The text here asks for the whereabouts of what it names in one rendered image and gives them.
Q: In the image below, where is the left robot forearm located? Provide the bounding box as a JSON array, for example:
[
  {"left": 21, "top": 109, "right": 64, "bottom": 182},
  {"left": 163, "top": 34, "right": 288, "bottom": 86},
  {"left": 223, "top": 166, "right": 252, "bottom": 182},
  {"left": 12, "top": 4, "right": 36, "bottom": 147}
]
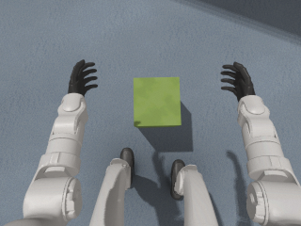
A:
[{"left": 23, "top": 92, "right": 88, "bottom": 214}]

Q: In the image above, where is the left robot hand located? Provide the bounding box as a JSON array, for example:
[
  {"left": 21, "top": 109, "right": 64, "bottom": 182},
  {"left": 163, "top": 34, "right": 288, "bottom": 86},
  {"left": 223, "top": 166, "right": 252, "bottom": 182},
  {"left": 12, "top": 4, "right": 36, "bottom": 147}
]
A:
[{"left": 68, "top": 59, "right": 98, "bottom": 97}]

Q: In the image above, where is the right robot forearm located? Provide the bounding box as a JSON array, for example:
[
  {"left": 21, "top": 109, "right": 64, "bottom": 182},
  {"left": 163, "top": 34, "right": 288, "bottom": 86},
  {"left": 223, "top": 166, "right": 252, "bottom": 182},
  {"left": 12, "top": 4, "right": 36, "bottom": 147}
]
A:
[{"left": 237, "top": 95, "right": 301, "bottom": 189}]

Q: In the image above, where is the right robot hand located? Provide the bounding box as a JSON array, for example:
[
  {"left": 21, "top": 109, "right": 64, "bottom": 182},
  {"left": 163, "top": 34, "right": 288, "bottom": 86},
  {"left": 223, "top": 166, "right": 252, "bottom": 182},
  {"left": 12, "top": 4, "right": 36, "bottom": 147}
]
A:
[{"left": 220, "top": 61, "right": 256, "bottom": 103}]

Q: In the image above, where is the right robot shin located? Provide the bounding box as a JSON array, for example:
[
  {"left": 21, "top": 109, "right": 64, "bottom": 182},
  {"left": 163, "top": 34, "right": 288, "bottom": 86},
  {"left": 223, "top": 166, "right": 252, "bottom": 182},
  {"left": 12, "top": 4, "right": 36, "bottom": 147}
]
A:
[{"left": 174, "top": 165, "right": 202, "bottom": 195}]

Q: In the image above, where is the robot right foot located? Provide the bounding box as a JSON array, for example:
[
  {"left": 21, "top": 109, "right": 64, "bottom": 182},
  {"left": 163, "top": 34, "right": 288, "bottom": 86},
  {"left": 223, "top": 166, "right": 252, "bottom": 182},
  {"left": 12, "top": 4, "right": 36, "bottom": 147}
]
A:
[{"left": 170, "top": 159, "right": 185, "bottom": 200}]

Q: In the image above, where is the carton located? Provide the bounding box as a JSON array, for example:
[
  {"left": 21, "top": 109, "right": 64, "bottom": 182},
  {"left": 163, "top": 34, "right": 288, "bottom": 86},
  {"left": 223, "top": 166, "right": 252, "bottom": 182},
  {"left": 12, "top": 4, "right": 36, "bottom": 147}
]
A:
[{"left": 134, "top": 77, "right": 182, "bottom": 128}]

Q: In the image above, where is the robot left upper arm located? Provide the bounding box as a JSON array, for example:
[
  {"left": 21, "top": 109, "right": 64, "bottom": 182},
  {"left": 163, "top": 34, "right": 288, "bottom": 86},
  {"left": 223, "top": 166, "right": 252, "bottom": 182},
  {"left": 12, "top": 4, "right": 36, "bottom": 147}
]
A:
[{"left": 4, "top": 176, "right": 83, "bottom": 226}]

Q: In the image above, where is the robot right upper arm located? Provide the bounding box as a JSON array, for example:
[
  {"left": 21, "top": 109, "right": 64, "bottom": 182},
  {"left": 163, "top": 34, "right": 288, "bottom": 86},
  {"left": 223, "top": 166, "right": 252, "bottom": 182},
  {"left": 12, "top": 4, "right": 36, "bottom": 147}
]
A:
[{"left": 246, "top": 180, "right": 301, "bottom": 226}]

